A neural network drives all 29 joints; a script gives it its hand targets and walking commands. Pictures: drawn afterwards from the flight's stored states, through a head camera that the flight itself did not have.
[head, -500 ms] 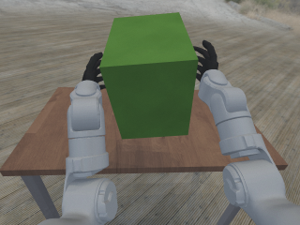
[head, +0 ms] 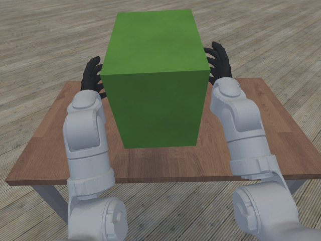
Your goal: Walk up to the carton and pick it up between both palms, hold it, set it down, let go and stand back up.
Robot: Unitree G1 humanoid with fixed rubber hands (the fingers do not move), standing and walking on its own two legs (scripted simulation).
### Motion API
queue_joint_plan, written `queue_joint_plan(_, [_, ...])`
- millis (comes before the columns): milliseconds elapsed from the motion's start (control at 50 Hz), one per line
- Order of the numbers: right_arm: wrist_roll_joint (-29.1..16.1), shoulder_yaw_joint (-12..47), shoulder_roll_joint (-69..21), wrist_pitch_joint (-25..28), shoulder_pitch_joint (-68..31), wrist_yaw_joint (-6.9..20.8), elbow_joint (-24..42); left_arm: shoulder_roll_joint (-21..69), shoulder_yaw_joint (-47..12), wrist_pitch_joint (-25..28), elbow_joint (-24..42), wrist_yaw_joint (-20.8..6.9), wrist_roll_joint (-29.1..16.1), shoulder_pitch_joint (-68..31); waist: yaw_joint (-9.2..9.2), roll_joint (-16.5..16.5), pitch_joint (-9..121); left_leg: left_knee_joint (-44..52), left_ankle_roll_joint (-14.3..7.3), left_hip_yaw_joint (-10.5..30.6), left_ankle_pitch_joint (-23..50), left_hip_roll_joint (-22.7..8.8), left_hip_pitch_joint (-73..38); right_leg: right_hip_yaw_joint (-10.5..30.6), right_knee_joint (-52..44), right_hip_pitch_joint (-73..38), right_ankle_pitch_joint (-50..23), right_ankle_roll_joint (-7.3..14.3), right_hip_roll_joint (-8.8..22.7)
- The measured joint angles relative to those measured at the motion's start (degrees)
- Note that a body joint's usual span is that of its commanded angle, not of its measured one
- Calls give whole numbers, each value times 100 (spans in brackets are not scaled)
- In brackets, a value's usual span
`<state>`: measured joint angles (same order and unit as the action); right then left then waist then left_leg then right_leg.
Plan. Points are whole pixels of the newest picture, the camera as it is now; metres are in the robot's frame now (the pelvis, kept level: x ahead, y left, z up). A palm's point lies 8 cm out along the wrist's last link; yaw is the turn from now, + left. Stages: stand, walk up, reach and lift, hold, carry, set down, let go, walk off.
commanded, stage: set down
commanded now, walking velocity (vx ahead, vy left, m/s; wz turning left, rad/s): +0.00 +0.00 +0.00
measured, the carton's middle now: (157, 80) +0.46 +0.00 +0.21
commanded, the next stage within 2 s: none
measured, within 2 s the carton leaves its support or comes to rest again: neither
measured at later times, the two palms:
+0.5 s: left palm (98, 106) +0.37 +0.14 +0.21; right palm (220, 97) +0.39 -0.14 +0.20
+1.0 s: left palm (107, 112) +0.41 +0.14 +0.15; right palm (214, 103) +0.42 -0.14 +0.16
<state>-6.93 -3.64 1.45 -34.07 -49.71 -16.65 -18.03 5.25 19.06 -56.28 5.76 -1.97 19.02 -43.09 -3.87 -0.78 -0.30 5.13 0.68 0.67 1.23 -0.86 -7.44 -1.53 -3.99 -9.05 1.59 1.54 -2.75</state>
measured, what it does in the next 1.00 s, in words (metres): stands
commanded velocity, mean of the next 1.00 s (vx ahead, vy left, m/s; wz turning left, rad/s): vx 0.00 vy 0.00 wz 0.00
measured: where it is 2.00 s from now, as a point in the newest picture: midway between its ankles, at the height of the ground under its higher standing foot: outside the picture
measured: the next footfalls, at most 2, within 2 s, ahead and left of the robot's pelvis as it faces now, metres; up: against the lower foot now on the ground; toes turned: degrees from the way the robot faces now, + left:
none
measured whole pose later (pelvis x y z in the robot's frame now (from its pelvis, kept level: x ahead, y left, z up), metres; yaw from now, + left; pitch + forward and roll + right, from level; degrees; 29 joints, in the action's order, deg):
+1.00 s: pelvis +0.00 +0.01 +0.00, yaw +1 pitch +4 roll +0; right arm 14.2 -19.9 -0.9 -10.5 -49.6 -1.1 -43.8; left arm 10.1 25.8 -25.3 -24.2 2.9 21.8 -42.9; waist -3.7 0.7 4.4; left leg 5.2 0.0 1.5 2.4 0.4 1.5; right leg -2.4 -5.1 -0.9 0.2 1.7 -1.6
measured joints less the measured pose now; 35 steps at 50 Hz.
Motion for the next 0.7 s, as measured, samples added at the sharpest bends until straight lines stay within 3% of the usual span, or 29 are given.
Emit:
queue_joint_plan(100, [11, -33, -96, -38, -239, -38, -321, -71, 205, -158, -109, -398, 325, -132, -103, -201, -149, 4, 71, -151, -139, -41, -424, 156, -119, -426, 15, 29, -36])
queue_joint_plan(200, [-147, -8, -1, 30, -111, 120, -518, 61, 324, -376, 0, -622, 468, -74, -75, -109, -528, 8, 46, -230, -151, 5, -651, 234, -109, -626, 15, 56, 9])
queue_joint_plan(300, [-107, -23, 74, 248, 194, 339, -394, 277, 302, -288, 225, -535, 374, 98, -39, 79, -766, 13, -23, -183, -42, 74, -492, 183, -110, -484, -68, 3, 76])
queue_joint_plan(400, [327, -226, 80, 567, 248, 574, -449, 370, 250, 211, -90, -368, 254, 47, -9, 122, -693, 14, -80, -104, 81, 108, -159, 100, -106, -176, -159, -42, 108])
queue_joint_plan(560, [1172, -894, -40, 1296, -59, 1129, -1354, 426, 361, 1209, -1143, -153, 389, -184, 8, -55, -245, 16, -84, -63, 165, 106, 259, 55, -106, 231, -230, -30, 105])
queue_joint_plan(700, [1540, -1226, -146, 1713, -51, 1515, -2094, 376, 442, 1759, -1861, -23, 473, 1, -11, 9, 56, 14, -94, -33, 156, 131, 480, 24, -109, 437, -213, -21, 127])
